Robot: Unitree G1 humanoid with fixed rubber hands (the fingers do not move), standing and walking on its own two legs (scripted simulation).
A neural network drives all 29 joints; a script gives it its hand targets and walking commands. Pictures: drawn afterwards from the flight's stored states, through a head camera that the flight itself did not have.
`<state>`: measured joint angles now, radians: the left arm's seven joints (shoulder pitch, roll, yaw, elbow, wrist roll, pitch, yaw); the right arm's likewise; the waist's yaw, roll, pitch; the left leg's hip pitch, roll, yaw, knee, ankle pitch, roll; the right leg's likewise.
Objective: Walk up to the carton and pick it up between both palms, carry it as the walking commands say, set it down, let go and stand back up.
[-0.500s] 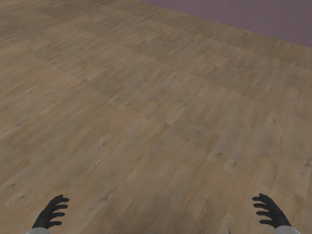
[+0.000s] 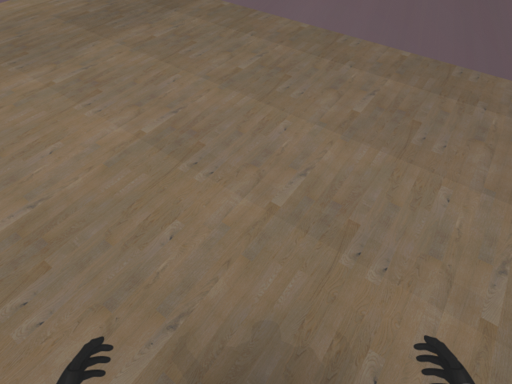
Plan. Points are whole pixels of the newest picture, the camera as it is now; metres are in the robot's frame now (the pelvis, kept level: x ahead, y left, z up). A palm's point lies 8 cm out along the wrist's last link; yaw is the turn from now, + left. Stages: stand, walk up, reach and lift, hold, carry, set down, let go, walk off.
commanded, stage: stand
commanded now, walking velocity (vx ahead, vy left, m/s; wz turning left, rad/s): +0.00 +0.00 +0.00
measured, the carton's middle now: out of the picture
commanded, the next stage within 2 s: walk up in 1.88 s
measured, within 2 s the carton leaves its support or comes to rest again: neither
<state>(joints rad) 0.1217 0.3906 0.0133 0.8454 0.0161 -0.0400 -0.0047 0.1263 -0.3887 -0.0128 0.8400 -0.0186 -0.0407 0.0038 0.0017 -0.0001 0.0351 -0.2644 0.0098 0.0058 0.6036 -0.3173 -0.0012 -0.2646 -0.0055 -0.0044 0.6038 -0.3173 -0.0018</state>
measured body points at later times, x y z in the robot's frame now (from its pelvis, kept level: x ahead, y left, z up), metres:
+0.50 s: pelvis +0.00 +0.00 +0.02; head +0.00 +0.00 +0.47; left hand +0.12 +0.31 -0.09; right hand +0.12 -0.31 -0.09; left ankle +0.00 +0.12 -0.73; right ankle +0.00 -0.12 -0.73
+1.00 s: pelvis +0.00 +0.00 +0.02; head +0.00 +0.00 +0.47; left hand +0.11 +0.32 -0.10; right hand +0.11 -0.32 -0.10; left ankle +0.00 +0.12 -0.73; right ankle +0.00 -0.12 -0.73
